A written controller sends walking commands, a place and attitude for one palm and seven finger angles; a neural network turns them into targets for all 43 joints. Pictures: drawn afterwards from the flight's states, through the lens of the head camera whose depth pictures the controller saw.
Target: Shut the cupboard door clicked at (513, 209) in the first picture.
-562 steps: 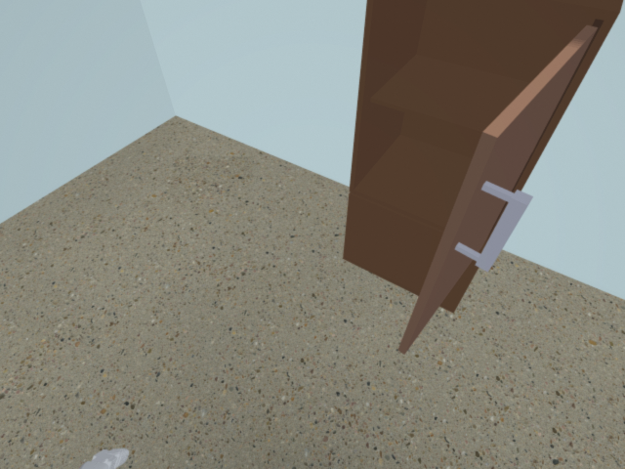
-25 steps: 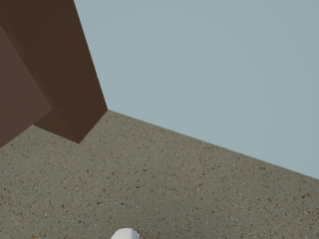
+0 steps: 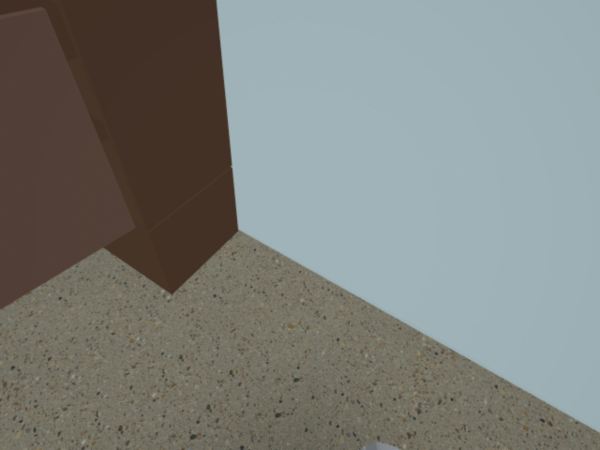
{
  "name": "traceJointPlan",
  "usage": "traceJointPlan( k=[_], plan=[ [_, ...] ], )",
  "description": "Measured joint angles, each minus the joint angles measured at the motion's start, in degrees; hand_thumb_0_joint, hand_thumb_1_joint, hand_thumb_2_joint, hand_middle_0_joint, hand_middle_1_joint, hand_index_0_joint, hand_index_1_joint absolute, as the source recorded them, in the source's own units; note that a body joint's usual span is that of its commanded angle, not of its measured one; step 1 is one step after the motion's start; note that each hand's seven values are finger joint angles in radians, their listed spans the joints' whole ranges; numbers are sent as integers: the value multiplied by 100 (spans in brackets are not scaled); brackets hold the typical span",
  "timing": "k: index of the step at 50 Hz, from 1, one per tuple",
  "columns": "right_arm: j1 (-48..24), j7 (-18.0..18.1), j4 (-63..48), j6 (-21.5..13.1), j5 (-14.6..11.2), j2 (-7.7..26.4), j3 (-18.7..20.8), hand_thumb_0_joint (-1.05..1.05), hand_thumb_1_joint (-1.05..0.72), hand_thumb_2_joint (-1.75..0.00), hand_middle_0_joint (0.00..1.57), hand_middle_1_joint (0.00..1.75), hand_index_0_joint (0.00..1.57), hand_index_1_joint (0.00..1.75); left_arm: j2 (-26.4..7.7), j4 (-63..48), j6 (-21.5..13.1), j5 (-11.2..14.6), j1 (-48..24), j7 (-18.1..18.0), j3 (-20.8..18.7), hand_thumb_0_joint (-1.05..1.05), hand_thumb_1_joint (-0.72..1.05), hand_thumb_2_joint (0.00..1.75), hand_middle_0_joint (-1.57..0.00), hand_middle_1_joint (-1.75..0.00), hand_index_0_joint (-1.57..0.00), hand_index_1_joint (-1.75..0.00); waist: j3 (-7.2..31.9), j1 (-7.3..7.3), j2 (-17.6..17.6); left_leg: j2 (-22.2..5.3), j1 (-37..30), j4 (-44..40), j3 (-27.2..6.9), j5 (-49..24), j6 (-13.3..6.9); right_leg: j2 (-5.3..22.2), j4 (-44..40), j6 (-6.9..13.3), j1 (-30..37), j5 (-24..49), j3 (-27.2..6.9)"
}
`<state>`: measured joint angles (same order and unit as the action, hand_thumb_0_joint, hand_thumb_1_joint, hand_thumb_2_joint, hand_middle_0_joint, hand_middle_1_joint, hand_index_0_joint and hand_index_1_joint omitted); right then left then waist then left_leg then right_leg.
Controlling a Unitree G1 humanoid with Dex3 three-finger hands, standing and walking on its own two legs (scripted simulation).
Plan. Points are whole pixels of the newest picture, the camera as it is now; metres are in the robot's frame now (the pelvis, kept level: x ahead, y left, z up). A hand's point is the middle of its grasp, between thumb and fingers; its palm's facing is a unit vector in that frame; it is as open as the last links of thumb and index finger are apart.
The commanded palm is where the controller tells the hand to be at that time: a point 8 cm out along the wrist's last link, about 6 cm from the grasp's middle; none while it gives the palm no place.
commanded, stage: turn to face it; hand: left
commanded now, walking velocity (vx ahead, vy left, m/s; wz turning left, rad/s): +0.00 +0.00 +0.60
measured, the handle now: out of the picture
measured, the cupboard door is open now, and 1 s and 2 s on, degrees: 82 82 82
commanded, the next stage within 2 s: take the last steps up to it in 1.56 s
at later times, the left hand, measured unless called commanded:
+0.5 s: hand (207, 435) +0.17 +0.15 -0.15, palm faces +0.23 -0.94 -0.24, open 7.4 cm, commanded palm none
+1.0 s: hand out of the picture +0.01 +0.24 -0.17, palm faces +0.54 -0.80 -0.24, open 7.4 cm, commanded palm none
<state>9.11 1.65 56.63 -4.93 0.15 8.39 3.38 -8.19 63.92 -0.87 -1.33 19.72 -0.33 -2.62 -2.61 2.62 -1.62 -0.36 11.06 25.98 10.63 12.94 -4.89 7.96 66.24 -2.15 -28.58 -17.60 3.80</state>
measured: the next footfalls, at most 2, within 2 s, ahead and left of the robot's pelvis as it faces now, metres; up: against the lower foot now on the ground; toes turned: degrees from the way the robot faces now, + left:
right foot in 0.32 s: +0.20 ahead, -0.13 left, +0.00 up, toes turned +0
left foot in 0.78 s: +0.09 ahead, +0.11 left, +0.00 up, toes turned +30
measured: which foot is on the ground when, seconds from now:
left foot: down 0.00-0.32, up 0.34-0.76, down 0.78-1.00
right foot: up 0.00-0.30, down 0.32-0.78, up 0.80-1.00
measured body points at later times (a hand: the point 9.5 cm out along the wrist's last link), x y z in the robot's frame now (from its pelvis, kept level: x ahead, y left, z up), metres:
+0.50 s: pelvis +0.09 -0.04 +0.00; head +0.12 -0.07 +0.44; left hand +0.15 +0.20 -0.13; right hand +0.13 -0.28 -0.18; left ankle +0.03 +0.08 -0.65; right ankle +0.16 -0.13 -0.74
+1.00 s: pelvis +0.07 +0.02 +0.00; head +0.09 +0.07 +0.45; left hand -0.02 +0.28 -0.16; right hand +0.28 -0.15 -0.12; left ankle +0.05 +0.09 -0.74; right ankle +0.14 -0.14 -0.65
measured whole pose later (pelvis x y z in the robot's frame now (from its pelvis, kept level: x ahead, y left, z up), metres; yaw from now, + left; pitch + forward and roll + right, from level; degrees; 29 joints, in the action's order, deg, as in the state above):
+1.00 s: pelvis +0.07 +0.02 +0.00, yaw +30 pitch +0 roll -2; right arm 8.9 -0.1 52.1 1.6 0.9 12.0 2.3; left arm -15.8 53.8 3.3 -0.8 11.0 -0.6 -4.6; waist -4.6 1.1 -1.8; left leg 1.6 15.2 27.2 0.7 12.2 -4.1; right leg 6.1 64.5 -6.4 -28.9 -20.7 2.1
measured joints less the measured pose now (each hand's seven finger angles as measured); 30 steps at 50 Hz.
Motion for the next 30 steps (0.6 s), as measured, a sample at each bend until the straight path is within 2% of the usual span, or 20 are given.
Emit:
traceJointPlan(
  k=[3,6,13,15,16,18,19,20,22,24,27,30],
  plan=[
    [246,6,105,24,29,87,-33,-4,-97,-90,20,30,20,30,-72,-185,27,-9,-303,-20,-41,1,91,89,-20,-30,-19,-30,108,-92,-23,81,-330,-385,-8,-42,-2,39,-371,-108,-305,429,-22],
    [551,-8,295,98,43,70,-100,-3,-96,-90,20,30,20,30,-191,-341,48,3,-655,-64,-59,1,92,89,-20,-30,-19,-30,128,-176,-44,141,-529,-541,-146,-10,26,19,-1023,-197,-264,635,-6],
    [1092,-65,581,443,110,-58,-123,0,-92,-90,20,30,20,30,-276,-716,120,74,-1223,-77,-60,1,92,89,-20,-30,-19,-30,8,-456,95,181,-533,-115,-496,426,180,-292,-2286,-218,362,160,86],
    [1198,-68,613,529,110,-54,-97,0,-92,-90,20,30,20,30,-246,-822,89,90,-1293,-71,-42,1,91,89,-20,-30,-19,-30,-20,-529,193,175,-433,166,-605,623,252,-405,-2880,-196,711,276,147],
    [1266,-76,611,558,94,-53,-82,0,-92,-90,20,30,20,30,-242,-888,42,92,-1301,-63,-22,0,91,89,-20,-30,-19,-30,-16,-549,216,194,-339,391,-664,761,297,-417,-3302,-165,944,610,189],
    [1235,-91,601,631,48,12,-37,1,-91,-90,20,30,20,30,-153,-959,-69,73,-1378,-80,18,0,91,89,-20,-30,-20,-30,-130,-588,407,135,133,1431,-859,1260,429,-449,-3260,212,992,507,382],
    [1192,-91,575,682,38,41,-14,1,-91,-90,20,30,20,30,-113,-1001,-97,77,-1390,-84,44,0,91,89,-20,-30,-20,-30,-182,-607,446,158,424,2111,-936,1582,495,-406,-3194,328,1013,408,474],
    [1142,-97,545,735,38,69,11,1,-91,-90,20,30,20,30,-78,-1041,-100,80,-1376,-91,63,0,91,89,-20,-30,-20,-30,-209,-600,451,166,699,2751,-951,1723,556,-355,-3195,391,1059,351,542],
    [1018,-136,471,826,59,148,63,1,-91,-90,20,30,20,30,-9,-1081,-59,82,-1305,-113,87,0,91,89,-20,-30,-20,-30,-212,-570,457,85,1169,3711,-921,1561,660,-276,-3332,412,1184,358,661],
    [876,-185,373,888,82,239,109,1,-91,-90,20,30,20,30,42,-1063,-6,72,-1202,-128,101,0,90,89,-20,-30,-20,-30,-172,-545,451,-50,1498,4178,-910,1221,741,-215,-3502,383,1289,425,772],
    [676,-230,197,930,108,350,157,1,-91,-90,20,30,20,30,46,-1015,53,67,-1054,-171,36,0,91,89,-20,-30,-20,-30,-106,-492,385,-237,1689,4141,-909,943,845,-118,-3674,361,1397,484,927],
    [470,-256,54,954,116,443,189,1,-91,-90,20,30,20,30,-73,-989,103,22,-953,-154,1,-1,92,89,-20,-30,-20,-30,-78,-402,298,-354,1615,3613,-867,929,903,-9,-3728,321,1457,488,1094]
  ],
)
